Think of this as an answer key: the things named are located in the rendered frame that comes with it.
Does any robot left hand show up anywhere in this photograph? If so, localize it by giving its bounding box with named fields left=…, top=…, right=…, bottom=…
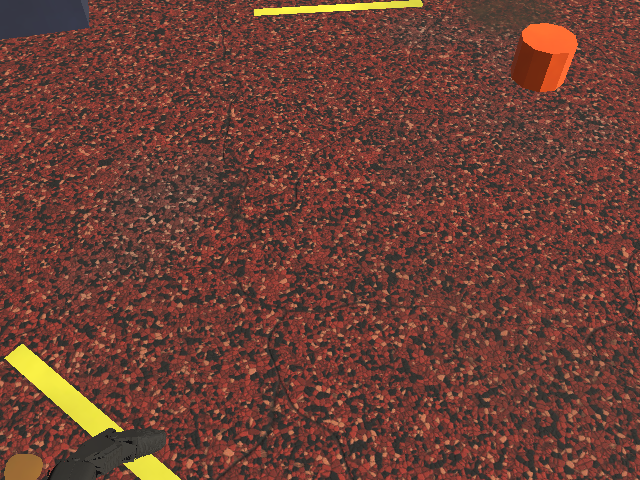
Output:
left=47, top=428, right=167, bottom=480

